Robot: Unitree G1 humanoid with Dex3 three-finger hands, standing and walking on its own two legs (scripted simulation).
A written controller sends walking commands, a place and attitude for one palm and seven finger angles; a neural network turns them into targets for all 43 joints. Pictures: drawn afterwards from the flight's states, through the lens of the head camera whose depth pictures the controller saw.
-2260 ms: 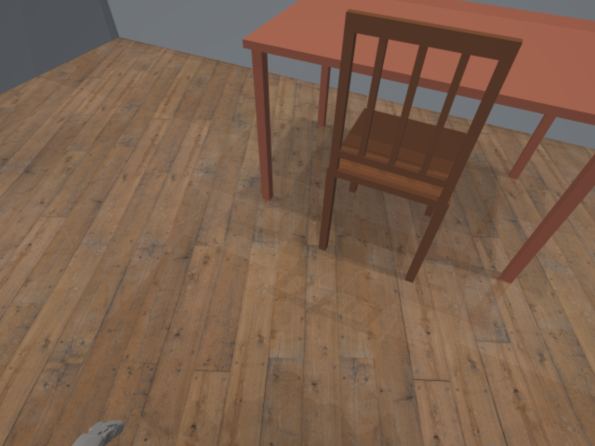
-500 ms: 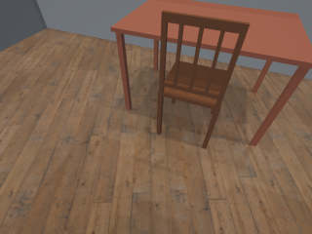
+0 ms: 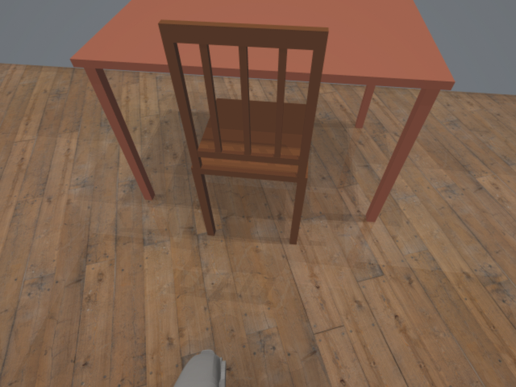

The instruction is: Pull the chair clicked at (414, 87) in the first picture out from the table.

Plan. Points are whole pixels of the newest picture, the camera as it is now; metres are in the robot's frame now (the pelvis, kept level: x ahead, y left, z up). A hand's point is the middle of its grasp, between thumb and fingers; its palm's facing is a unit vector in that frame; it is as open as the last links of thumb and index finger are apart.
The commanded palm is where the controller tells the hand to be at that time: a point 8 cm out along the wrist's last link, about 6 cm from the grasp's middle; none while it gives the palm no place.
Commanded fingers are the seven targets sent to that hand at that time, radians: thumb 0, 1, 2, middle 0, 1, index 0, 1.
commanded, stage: take the last steps up to it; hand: left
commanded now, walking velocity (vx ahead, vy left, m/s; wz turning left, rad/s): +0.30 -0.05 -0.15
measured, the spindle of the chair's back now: (245, 107) +0.83 +0.10 -0.06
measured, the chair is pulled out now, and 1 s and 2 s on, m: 0.00 0.00 0.00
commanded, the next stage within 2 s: come to a stop and stand still in 0.78 s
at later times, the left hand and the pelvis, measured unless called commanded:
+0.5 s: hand (153, 318) +0.27 +0.24 -0.18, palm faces -0.09 -0.99 -0.13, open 7.4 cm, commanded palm none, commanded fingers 0.00 0.90 0.90 -0.20 -0.30 -0.20 -0.30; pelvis +0.19 +0.07 +0.00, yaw -7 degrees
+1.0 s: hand (214, 238) +0.46 +0.15 -0.17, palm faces -0.10 -0.97 -0.21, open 7.2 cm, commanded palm none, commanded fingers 0.00 0.90 0.90 -0.20 -0.30 -0.20 -0.30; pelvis +0.35 -0.02 -0.01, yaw -7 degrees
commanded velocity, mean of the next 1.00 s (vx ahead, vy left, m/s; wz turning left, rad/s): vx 0.17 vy -0.04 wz -0.05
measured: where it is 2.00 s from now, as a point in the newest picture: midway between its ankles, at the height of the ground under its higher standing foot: (271, 364)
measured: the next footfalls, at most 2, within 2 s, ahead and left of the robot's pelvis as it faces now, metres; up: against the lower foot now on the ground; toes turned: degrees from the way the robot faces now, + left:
left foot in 0.18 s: +0.20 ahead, +0.14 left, +0.00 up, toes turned +3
right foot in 0.76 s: +0.40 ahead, -0.11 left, +0.00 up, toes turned -16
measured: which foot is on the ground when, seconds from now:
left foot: up 0.00-0.16, down 0.18-0.78, up 0.80-1.00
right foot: down 0.00-0.18, up 0.20-0.74, down 0.76-1.00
